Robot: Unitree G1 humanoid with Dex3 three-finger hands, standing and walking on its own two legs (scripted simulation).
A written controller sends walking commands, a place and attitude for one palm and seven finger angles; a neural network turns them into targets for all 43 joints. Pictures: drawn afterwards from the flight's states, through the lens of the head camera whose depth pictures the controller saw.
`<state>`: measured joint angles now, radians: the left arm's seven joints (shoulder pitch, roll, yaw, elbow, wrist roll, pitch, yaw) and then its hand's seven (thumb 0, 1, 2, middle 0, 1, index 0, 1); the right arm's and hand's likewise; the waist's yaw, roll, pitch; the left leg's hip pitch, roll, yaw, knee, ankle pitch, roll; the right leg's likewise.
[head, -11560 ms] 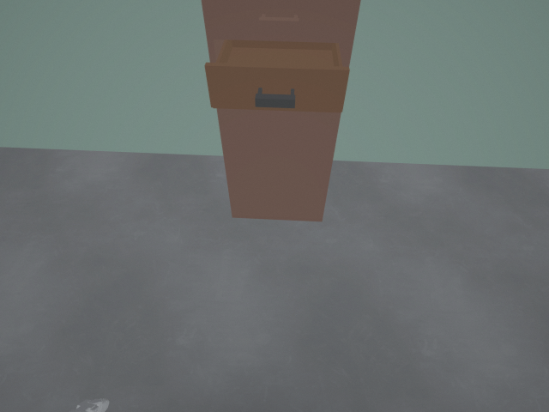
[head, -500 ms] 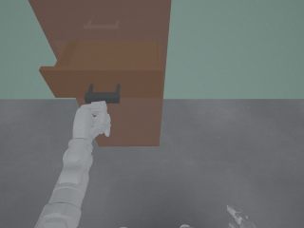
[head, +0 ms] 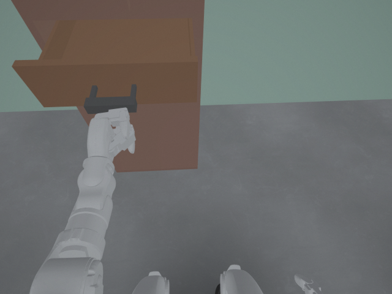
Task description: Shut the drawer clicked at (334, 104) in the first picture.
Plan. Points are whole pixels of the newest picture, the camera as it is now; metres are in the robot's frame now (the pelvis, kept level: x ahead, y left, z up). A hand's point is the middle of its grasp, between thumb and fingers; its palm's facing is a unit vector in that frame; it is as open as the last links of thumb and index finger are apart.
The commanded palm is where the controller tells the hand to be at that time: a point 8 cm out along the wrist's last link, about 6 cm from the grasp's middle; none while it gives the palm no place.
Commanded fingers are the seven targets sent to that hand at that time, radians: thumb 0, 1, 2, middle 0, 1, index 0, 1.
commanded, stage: bring the fist close to the handle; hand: left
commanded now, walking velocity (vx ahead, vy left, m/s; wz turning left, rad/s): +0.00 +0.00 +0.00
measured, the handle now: (112, 97) +0.52 +0.19 +0.06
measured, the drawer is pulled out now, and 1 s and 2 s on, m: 0.16 0.13 0.00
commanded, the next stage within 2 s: push the drawer shut in 0.28 s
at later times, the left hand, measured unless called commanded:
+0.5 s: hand (127, 133) +0.42 +0.14 +0.06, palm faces +0.04 -1.00 -0.02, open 3.2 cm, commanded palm +0.41 +0.20 +0.06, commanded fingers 0.00 0.90 0.90 -1.40 -1.60 -1.40 -1.60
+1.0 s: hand (127, 114) +0.48 +0.15 +0.06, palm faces +0.04 -1.00 -0.03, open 2.8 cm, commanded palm +0.47 +0.19 +0.06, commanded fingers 0.00 0.90 0.90 -1.40 -1.60 -1.40 -1.60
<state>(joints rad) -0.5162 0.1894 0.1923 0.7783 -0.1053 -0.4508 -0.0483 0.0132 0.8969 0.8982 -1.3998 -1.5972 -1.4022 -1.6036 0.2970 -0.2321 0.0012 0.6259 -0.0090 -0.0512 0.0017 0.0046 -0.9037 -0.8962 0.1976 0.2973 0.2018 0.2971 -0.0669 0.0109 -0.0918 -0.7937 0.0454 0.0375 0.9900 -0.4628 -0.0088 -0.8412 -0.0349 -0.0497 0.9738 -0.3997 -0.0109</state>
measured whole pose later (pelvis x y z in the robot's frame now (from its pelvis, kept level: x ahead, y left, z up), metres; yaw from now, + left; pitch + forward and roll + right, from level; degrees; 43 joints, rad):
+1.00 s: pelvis -0.01 +0.01 -0.01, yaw +1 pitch +19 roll -1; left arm -0.87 0.31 0.26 1.15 -0.07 -0.49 -0.06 -0.06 0.83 0.98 -1.40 -1.60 -1.40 -1.60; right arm 0.33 -0.25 0.02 0.67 -0.03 -0.02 0.00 0.00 -0.90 -0.90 0.20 0.30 0.20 0.30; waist -0.13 0.02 -0.10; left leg -0.94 0.04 0.00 1.07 -0.46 0.00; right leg -0.96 -0.04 -0.08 1.01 -0.39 0.00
